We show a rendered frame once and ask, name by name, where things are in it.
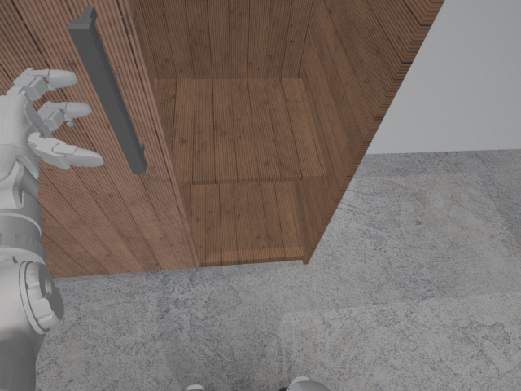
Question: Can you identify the handle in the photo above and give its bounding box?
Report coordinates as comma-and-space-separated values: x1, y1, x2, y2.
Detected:
68, 6, 147, 174

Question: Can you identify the robot left upper arm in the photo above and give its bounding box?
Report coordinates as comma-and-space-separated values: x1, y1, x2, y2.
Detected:
0, 261, 64, 391

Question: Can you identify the robot right shin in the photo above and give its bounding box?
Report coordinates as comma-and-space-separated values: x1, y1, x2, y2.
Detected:
288, 376, 309, 388

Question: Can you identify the robot left hand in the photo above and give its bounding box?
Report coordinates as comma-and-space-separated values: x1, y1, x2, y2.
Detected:
0, 68, 104, 169

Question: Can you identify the wardrobe door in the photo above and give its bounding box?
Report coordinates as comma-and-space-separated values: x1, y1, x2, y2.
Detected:
0, 0, 199, 279

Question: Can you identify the robot left forearm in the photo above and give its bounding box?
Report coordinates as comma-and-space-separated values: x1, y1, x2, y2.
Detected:
0, 144, 46, 268

